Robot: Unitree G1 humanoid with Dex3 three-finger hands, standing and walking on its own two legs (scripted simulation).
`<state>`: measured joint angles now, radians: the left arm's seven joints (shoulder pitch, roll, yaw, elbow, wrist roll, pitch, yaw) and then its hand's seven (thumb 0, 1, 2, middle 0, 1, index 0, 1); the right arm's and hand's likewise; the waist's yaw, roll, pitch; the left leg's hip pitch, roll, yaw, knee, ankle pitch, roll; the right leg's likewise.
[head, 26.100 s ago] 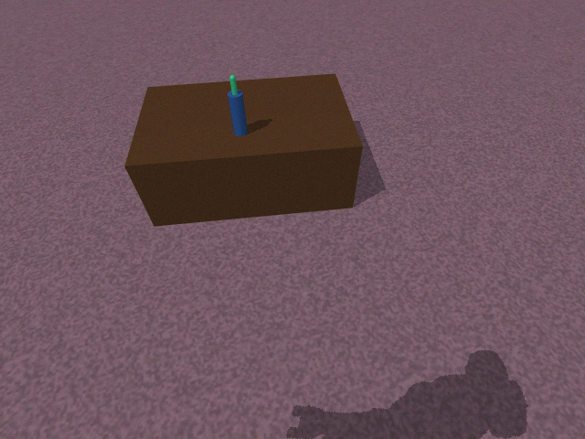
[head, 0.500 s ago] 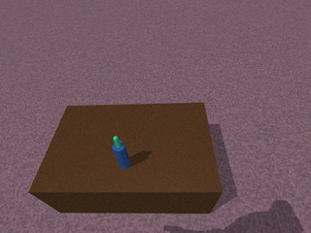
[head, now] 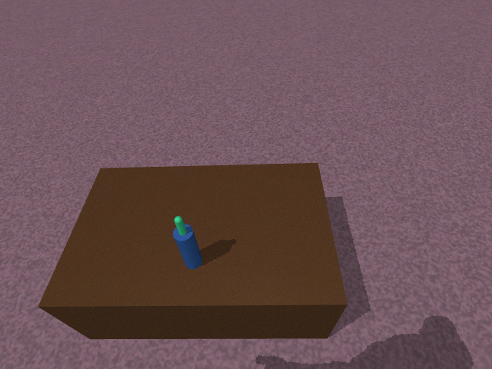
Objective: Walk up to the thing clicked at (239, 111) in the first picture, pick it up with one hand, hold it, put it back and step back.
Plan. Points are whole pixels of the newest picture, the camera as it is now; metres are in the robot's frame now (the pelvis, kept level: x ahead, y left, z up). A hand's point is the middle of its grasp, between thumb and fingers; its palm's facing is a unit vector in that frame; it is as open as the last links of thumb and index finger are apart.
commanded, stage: stand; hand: left
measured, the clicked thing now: (186, 241) +0.52 +0.20 -0.30
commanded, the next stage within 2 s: step back in 1.66 s
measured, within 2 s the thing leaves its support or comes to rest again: neither
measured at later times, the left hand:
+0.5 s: hand out of the picture +0.07 +0.25 -0.15, palm faces -0.02 -0.93 -0.36, open 7.4 cm
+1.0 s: hand out of the picture +0.08 +0.25 -0.15, palm faces -0.03 -0.93 -0.36, open 7.4 cm
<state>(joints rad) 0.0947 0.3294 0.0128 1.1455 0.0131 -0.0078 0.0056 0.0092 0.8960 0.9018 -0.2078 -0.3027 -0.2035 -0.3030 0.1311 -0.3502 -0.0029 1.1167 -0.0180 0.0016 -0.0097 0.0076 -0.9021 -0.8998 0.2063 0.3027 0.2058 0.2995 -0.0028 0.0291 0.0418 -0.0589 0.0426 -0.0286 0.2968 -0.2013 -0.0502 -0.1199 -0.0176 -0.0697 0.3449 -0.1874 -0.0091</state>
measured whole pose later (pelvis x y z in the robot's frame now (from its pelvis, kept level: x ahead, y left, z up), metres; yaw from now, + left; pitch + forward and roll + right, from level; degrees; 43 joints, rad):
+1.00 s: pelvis +0.00 +0.00 +0.00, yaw -1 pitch -2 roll +0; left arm 0.11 0.34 0.01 1.13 0.01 -0.01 0.00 0.01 0.90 0.90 -0.21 -0.30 -0.20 -0.30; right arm 0.13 -0.35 0.00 1.11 -0.02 0.00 0.00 0.01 -0.90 -0.90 0.21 0.30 0.21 0.30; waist 0.00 0.03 0.04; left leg -0.06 0.05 -0.01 0.30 -0.20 -0.06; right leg -0.13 -0.01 -0.06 0.34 -0.18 -0.02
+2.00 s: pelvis -0.05 +0.05 -0.03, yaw -1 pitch -1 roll +0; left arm -0.01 0.40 0.07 0.91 0.01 0.06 0.02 0.01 0.90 0.90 -0.21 -0.30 -0.20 -0.30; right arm 0.14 -0.40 -0.06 0.95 -0.03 0.03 0.00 0.00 -0.90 -0.90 0.21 0.30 0.20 0.30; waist -0.01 -0.05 0.20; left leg -0.27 -0.03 -0.02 0.66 -0.37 0.02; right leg -0.41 -0.06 0.03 0.73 -0.35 0.00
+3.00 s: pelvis -0.26 +0.05 -0.02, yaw -4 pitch -2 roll -1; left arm 0.17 0.40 0.09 0.83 0.01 0.07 0.01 0.01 0.90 0.90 -0.21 -0.30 -0.20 -0.30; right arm 0.12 -0.36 -0.04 0.82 -0.03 0.01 -0.02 0.01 -0.90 -0.90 0.21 0.30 0.21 0.30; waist 0.01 -0.03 0.18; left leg -0.33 0.03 -0.01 0.59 -0.23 0.01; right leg -0.38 0.08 0.12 1.08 -0.53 0.03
